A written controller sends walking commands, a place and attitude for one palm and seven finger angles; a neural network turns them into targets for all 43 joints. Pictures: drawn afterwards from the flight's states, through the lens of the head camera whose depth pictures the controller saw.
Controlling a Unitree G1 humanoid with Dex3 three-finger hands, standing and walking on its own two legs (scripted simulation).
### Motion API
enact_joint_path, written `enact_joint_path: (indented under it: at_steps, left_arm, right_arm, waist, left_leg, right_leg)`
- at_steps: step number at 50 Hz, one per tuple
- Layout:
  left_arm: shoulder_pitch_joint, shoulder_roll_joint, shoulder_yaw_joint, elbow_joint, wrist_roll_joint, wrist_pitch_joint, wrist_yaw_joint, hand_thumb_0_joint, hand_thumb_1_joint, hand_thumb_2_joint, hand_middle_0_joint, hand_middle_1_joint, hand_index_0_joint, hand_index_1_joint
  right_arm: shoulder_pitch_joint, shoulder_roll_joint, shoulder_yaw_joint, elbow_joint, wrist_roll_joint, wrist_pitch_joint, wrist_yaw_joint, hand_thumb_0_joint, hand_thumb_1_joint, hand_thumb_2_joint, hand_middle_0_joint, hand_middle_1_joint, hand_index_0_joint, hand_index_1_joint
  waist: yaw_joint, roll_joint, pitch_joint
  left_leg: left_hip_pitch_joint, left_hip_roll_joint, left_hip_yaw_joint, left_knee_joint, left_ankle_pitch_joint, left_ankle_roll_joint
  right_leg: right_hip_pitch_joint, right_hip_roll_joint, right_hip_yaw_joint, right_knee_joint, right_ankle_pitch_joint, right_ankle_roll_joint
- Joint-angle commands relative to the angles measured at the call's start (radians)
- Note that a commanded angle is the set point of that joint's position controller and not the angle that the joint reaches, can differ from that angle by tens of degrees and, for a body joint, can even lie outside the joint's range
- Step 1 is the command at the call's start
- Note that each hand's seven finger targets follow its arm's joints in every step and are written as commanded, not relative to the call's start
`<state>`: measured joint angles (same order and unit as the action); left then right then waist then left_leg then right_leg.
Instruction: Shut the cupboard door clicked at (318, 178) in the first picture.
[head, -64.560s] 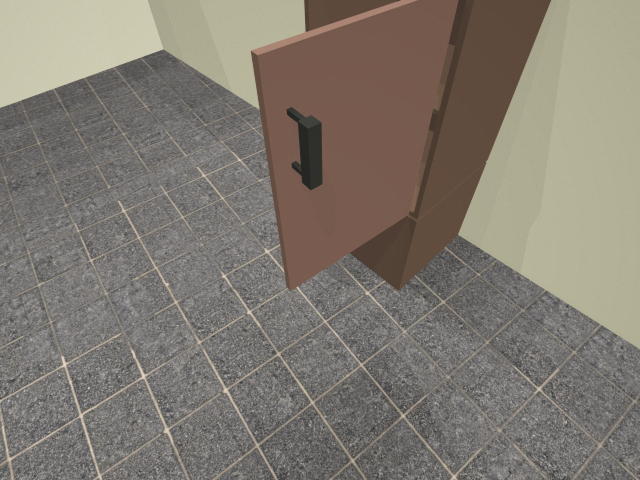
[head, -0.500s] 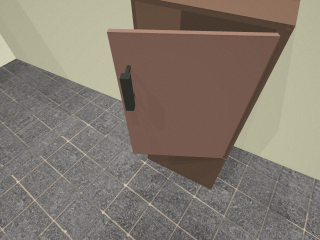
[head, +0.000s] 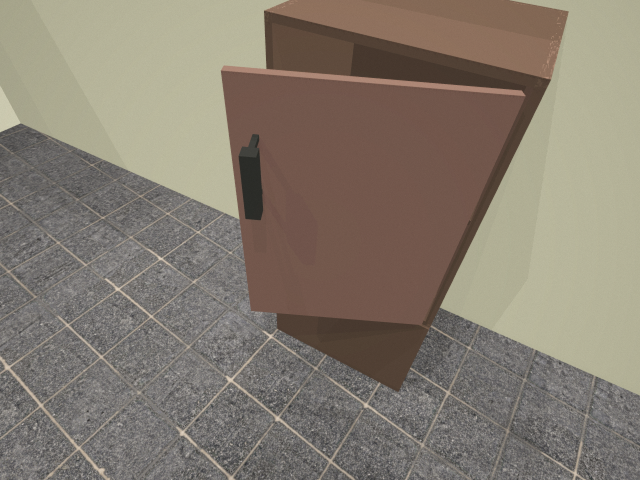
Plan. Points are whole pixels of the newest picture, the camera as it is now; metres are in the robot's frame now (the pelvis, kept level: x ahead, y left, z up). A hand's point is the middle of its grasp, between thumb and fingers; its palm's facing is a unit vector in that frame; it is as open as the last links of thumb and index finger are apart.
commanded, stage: shuffle to correct the standing spot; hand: left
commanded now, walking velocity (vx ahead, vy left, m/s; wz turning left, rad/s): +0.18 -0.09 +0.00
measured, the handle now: (254, 176) +0.54 +0.15 +0.09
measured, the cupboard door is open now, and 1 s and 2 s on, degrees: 25 25 25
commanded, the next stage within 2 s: come to a stop and stand still in 0.32 s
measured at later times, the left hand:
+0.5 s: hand out of the picture +0.02 +0.15 -0.19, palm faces -0.01 -0.99 -0.11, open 7.4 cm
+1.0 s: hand out of the picture +0.13 +0.17 -0.18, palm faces +0.02 -0.98 -0.20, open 7.2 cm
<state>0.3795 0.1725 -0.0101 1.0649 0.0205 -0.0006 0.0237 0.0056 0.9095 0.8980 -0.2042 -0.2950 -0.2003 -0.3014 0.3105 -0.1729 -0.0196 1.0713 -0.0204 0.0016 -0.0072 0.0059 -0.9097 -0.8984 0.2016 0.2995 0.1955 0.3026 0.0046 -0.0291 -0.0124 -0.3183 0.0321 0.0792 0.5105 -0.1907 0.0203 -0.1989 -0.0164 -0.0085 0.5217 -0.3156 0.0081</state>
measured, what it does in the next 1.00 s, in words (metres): steps on the spot: right foot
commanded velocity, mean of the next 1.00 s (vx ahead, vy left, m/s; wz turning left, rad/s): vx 0.02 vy -0.02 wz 0.00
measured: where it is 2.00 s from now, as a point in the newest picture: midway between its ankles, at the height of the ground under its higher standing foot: outside the picture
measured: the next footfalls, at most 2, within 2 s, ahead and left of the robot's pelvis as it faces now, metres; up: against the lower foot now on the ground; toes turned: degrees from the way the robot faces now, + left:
right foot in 0.60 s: +0.14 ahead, -0.13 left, +0.00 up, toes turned -3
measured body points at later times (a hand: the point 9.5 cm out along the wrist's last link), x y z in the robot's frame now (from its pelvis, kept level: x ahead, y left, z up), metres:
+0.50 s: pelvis +0.07 -0.01 -0.01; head +0.08 +0.02 +0.44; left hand +0.02 +0.20 -0.17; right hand +0.07 -0.23 -0.15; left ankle +0.07 +0.11 -0.73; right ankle +0.01 -0.11 -0.69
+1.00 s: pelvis +0.06 -0.01 +0.00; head +0.08 +0.00 +0.45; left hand +0.13 +0.22 -0.16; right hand +0.09 -0.24 -0.15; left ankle +0.07 +0.09 -0.74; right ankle +0.10 -0.13 -0.74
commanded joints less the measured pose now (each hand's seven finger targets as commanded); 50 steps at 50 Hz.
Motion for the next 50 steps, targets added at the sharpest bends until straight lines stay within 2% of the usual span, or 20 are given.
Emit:
enact_joint_path:
  at_steps: [1,8,14,17,18,20,22,24,27,29,31,32,34,37,41,43,47,48,49,50]
  left_arm:
    - [0.089,0.085,0.023,-0.024,0.006,-0.006,0.001,0.0,0.9,0.9,-0.2,-0.3,-0.2,-0.3]
    - [0.131,0.056,0.03,-0.012,0.005,-0.018,-0.011,0.0,0.9,0.9,-0.2,-0.3,-0.2,-0.3]
    - [0.153,0.094,0.045,0.009,0.002,-0.036,0.0,0.0,0.9,0.9,-0.2,-0.3,-0.2,-0.3]
    - [0.139,0.077,0.043,0.01,0.003,-0.035,0.0,0.0,0.9,0.9,-0.2,-0.3,-0.2,-0.3]
    - [0.125,0.06,0.041,0.004,0.003,-0.033,-0.002,0.0,0.9,0.9,-0.2,-0.3,-0.2,-0.3]
    - [0.073,0.025,0.035,-0.024,0.007,-0.034,-0.007,0.0,0.9,0.9,-0.2,-0.3,-0.2,-0.3]
    - [-0.031,0.034,0.037,-0.071,0.017,-0.033,-0.006,0.0,0.9,0.9,-0.2,-0.3,-0.2,-0.3]
    - [-0.037,-0.005,0.04,-0.069,0.006,-0.029,-0.009,0.0,0.9,0.9,-0.2,-0.3,-0.2,-0.3]
    - [0.088,-0.049,0.036,-0.021,-0.004,-0.017,-0.01,0.0,0.9,0.9,-0.2,-0.3,-0.2,-0.3]
    - [0.113,0.011,0.045,-0.008,0.001,-0.021,-0.005,0.0,0.9,0.9,-0.2,-0.3,-0.2,-0.3]
    - [0.058,0.112,0.055,-0.023,-0.001,-0.028,0.004,0.0,0.9,0.9,-0.2,-0.3,-0.2,-0.3]
    - [0.02,0.129,0.055,-0.041,-0.001,-0.025,0.005,0.0,0.9,0.9,-0.2,-0.3,-0.2,-0.3]
    - [-0.019,0.117,0.054,-0.053,0.0,-0.027,0.012,0.0,0.9,0.9,-0.2,-0.3,-0.2,-0.3]
    - [-0.041,0.105,0.052,-0.055,0.002,-0.024,0.022,0.0,0.9,0.9,-0.2,-0.3,-0.2,-0.3]
    - [-0.108,0.115,0.064,-0.093,-0.008,-0.006,0.024,0.0,0.9,0.9,-0.2,-0.3,-0.2,-0.3]
    - [-0.136,0.088,0.06,-0.113,-0.004,0.008,0.022,0.0,0.9,0.9,-0.2,-0.3,-0.2,-0.3]
    - [-0.107,0.076,0.051,-0.088,0.004,0.012,0.014,0.0,0.9,0.9,-0.2,-0.3,-0.2,-0.3]
    - [0.01,0.125,0.042,-0.035,-0.01,0.0,0.052,0.0,0.9,0.9,-0.2,-0.3,-0.2,-0.3]
    - [-0.092,0.184,0.048,-0.094,-0.006,-0.012,0.041,0.0,0.9,0.9,-0.2,-0.3,-0.2,-0.3]
    - [-0.133,0.173,0.046,-0.111,-0.006,-0.01,0.028,0.0,0.9,0.9,-0.2,-0.3,-0.2,-0.3]
  right_arm:
    - [0.012,-0.115,-0.023,-0.047,-0.002,-0.008,-0.004,0.0,-0.9,-0.9,0.2,0.3,0.2,0.3]
    - [0.018,-0.106,-0.034,-0.049,0.001,-0.018,-0.009,0.0,-0.9,-0.9,0.2,0.3,0.2,0.3]
    - [-0.011,-0.022,-0.018,-0.062,0.004,-0.042,-0.003,0.0,-0.9,-0.9,0.2,0.3,0.2,0.3]
    - [0.025,-0.023,-0.018,-0.04,0.006,-0.051,-0.003,0.0,-0.9,-0.9,0.2,0.3,0.2,0.3]
    - [0.068,-0.043,-0.022,-0.02,0.006,-0.054,-0.007,0.0,-0.9,-0.9,0.2,0.3,0.2,0.3]
    - [0.218,-0.136,-0.047,0.031,-0.004,-0.056,-0.021,0.0,-0.9,-0.9,0.2,0.3,0.2,0.3]
    - [0.263,-0.134,-0.042,0.042,-0.01,-0.059,-0.031,0.0,-0.9,-0.9,0.2,0.3,0.2,0.3]
    - [0.152,-0.1,-0.027,0.015,-0.01,-0.059,-0.038,0.0,-0.9,-0.9,0.2,0.3,0.2,0.3]
    - [-0.006,-0.098,-0.017,-0.027,-0.003,-0.052,-0.048,0.0,-0.9,-0.9,0.2,0.3,0.2,0.3]
    - [0.017,-0.07,-0.02,-0.024,0.01,-0.043,-0.041,0.0,-0.9,-0.9,0.2,0.3,0.2,0.3]
    - [0.06,-0.008,-0.013,-0.024,0.015,-0.025,-0.032,0.0,-0.9,-0.9,0.2,0.3,0.2,0.3]
    - [0.089,0.004,-0.016,-0.019,0.015,-0.016,-0.029,0.0,-0.9,-0.9,0.2,0.3,0.2,0.3]
    - [0.07,0.021,-0.014,-0.009,0.014,-0.004,-0.029,0.0,-0.9,-0.9,0.2,0.3,0.2,0.3]
    - [0.06,0.018,-0.017,-0.003,0.018,-0.001,-0.03,0.0,-0.9,-0.9,0.2,0.3,0.2,0.3]
    - [0.082,-0.024,-0.025,0.004,0.012,-0.002,-0.03,0.0,-0.9,-0.9,0.2,0.3,0.2,0.3]
    - [0.022,-0.052,-0.029,-0.017,0.004,-0.002,-0.026,0.0,-0.9,-0.9,0.2,0.3,0.2,0.3]
    - [-0.041,-0.049,-0.023,-0.049,0.005,-0.005,-0.024,0.0,-0.9,-0.9,0.2,0.3,0.2,0.3]
    - [-0.149,-0.124,-0.029,-0.128,0.022,-0.021,-0.017,0.0,-0.9,-0.9,0.2,0.3,0.2,0.3]
    - [-0.046,-0.056,-0.022,-0.143,0.014,-0.007,-0.011,0.0,-0.9,-0.9,0.2,0.3,0.2,0.3]
    - [-0.027,-0.054,-0.018,-0.134,0.006,-0.005,-0.007,0.0,-0.9,-0.9,0.2,0.3,0.2,0.3]
  waist:
    - [0.006,0.069,0.138]
    - [0.012,0.064,0.119]
    - [0.009,-0.148,0.13]
    - [-0.016,-0.06,0.134]
    - [-0.032,0.02,0.124]
    - [-0.08,0.301,0.094]
    - [-0.091,0.243,0.15]
    - [-0.044,0.151,0.129]
    - [0.046,0.146,0.043]
    - [0.045,0.047,-0.005]
    - [0.01,-0.127,-0.016]
    - [-0.007,-0.081,-0.02]
    - [-0.002,-0.189,-0.009]
    - [0.004,-0.164,-0.012]
    - [-0.01,-0.03,-0.044]
    - [0.01,0.168,0.012]
    - [0.034,0.085,0.059]
    - [0.058,0.175,0.028]
    - [-0.023,0.156,-0.053]
    - [-0.023,0.18,0.001]
  left_leg:
    - [-0.033,0.085,-0.158,-0.182,-0.432,0.021]
    - [-0.045,0.101,-0.166,-0.151,-0.415,0.042]
    - [-0.107,-0.006,0.016,0.138,-0.158,0.008]
    - [0.025,0.013,0.006,0.057,-0.082,0.018]
    - [0.108,0.055,-0.048,0.006,-0.044,0.033]
    - [0.284,0.284,-0.369,-0.184,-0.026,0.152]
    - [0.288,0.381,-0.456,-0.227,0.218,0.245]
    - [0.168,0.337,-0.305,-0.18,0.463,0.216]
    - [0.041,0.203,-0.102,-0.083,0.458,0.108]
    - [-0.005,0.113,-0.039,-0.003,0.206,0.03]
    - [-0.051,0.012,0.007,0.076,-0.182,-0.025]
    - [0.006,0.006,0.005,0.098,-0.209,-0.024]
    - [-0.011,0.016,0.004,0.161,-0.238,-0.03]
    - [-0.027,0.014,-0.011,0.135,-0.259,-0.034]
    - [0.149,0.054,-0.027,-0.052,0.155,-0.024]
    - [0.101,0.129,-0.089,-0.097,0.331,0.02]
    - [0.002,0.111,-0.107,-0.144,0.105,0.032]
    - [0.068,0.108,-0.03,0.066,0.128,-0.017]
    - [0.061,0.034,-0.043,0.019,-0.126,-0.026]
    - [0.08,0.04,-0.065,-0.044,-0.161,-0.013]
  right_leg:
    - [-0.161,-0.031,0.06,-0.115,-0.279,-0.053]
    - [-0.127,-0.024,0.056,-0.087,-0.205,-0.07]
    - [-0.052,-0.16,0.236,-0.209,-0.077,-0.138]
    - [-0.114,-0.107,0.14,-0.12,0.02,-0.117]
    - [-0.169,-0.066,0.085,-0.048,0.014,-0.097]
    - [-0.363,0.04,-0.09,0.288,-0.126,-0.042]
    - [-0.497,-0.02,-0.019,0.524,-0.262,-0.052]
    - [-0.369,-0.064,0.0,0.431,-0.215,-0.039]
    - [-0.044,-0.032,-0.063,0.081,0.074,-0.009]
    - [0.087,-0.051,-0.044,-0.075,0.347,0.003]
    - [0.08,-0.26,0.153,-0.096,0.608,-0.105]
    - [0.031,-0.291,0.122,-0.109,0.633,-0.132]
    - [0.042,-0.265,0.12,-0.089,0.774,-0.139]
    - [0.101,-0.272,0.103,-0.056,0.911,-0.17]
    - [0.009,-0.191,0.057,0.002,0.599,-0.106]
    - [-0.024,-0.097,-0.013,0.033,0.322,-0.04]
    - [0.028,-0.088,-0.004,-0.044,0.192,-0.029]
    - [-0.016,-0.175,0.071,-0.05,0.467,-0.052]
    - [-0.035,-0.215,0.13,-0.077,0.173,-0.101]
    - [-0.12,-0.185,0.111,-0.093,-0.058,-0.105]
